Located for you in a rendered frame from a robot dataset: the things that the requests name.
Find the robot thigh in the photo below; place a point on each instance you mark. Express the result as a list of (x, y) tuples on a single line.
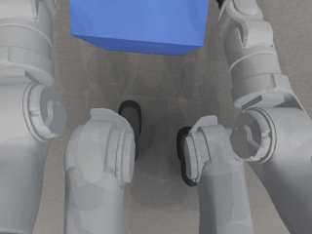
[(223, 194), (94, 187)]

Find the carton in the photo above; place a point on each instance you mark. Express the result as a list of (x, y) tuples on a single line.
[(160, 27)]

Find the robot right thigh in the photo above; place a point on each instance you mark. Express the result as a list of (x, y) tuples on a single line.
[(223, 194)]

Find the robot left thigh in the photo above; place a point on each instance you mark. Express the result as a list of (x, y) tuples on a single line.
[(94, 187)]

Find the left robot forearm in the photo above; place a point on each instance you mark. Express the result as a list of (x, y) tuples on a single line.
[(26, 41)]

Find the right robot forearm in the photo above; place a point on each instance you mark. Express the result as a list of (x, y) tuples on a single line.
[(252, 58)]

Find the robot left upper arm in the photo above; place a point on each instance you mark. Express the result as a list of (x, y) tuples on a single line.
[(31, 115)]

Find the robot right upper arm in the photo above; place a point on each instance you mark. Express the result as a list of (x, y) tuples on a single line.
[(277, 144)]

